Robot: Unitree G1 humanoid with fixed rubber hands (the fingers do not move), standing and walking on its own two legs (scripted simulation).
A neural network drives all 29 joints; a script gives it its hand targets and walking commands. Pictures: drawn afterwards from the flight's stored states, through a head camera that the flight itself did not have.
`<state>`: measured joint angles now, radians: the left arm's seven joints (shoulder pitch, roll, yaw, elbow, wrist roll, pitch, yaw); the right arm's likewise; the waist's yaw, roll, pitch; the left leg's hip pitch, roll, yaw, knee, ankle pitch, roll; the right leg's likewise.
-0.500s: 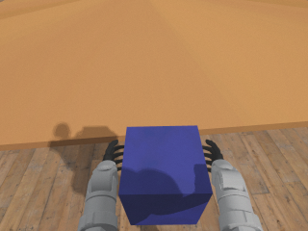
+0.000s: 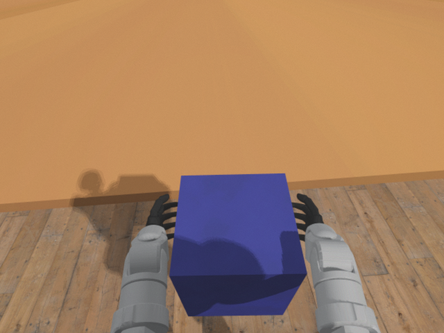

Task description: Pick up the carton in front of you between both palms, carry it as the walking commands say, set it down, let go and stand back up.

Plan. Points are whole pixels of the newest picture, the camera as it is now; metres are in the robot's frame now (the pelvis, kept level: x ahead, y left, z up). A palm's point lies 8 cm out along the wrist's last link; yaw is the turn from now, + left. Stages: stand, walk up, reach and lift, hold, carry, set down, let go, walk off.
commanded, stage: reach and lift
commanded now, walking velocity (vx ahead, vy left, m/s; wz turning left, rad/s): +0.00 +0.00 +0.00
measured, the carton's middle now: (234, 248) +0.30 +0.00 -0.05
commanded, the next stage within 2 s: hold in 0.36 s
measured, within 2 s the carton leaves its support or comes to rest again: neither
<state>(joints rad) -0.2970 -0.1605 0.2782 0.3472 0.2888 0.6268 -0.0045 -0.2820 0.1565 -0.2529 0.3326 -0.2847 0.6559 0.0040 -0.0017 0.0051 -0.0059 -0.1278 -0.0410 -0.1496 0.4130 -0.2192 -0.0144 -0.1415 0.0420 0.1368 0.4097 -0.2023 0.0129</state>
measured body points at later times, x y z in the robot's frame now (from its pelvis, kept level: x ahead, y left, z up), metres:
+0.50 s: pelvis +0.01 +0.00 +0.00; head -0.04 +0.00 +0.45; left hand +0.30 +0.15 +0.05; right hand +0.30 -0.15 +0.04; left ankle +0.01 +0.13 -0.74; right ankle +0.02 -0.13 -0.74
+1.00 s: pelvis -0.01 +0.00 +0.00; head -0.05 +0.00 +0.45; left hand +0.30 +0.15 +0.05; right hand +0.30 -0.15 +0.04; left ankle +0.01 +0.13 -0.74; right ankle +0.02 -0.13 -0.74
